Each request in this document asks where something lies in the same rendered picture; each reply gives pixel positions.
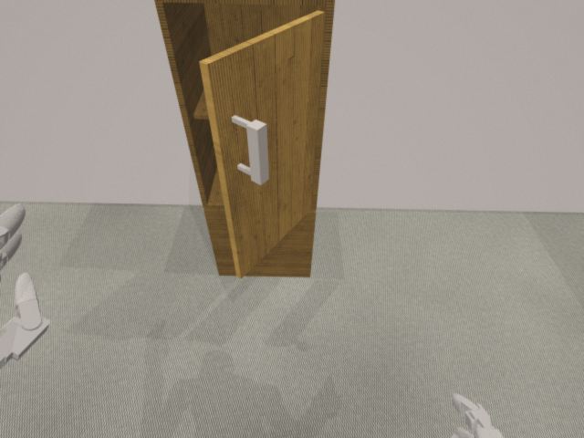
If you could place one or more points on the cupboard door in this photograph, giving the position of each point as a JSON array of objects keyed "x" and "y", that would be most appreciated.
[{"x": 273, "y": 78}]

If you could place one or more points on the handle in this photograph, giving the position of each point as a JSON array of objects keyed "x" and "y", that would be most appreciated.
[{"x": 257, "y": 148}]

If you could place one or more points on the right robot hand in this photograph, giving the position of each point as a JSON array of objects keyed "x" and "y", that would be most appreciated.
[{"x": 476, "y": 418}]

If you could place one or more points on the left robot hand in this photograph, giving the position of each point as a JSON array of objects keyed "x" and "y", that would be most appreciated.
[{"x": 19, "y": 334}]

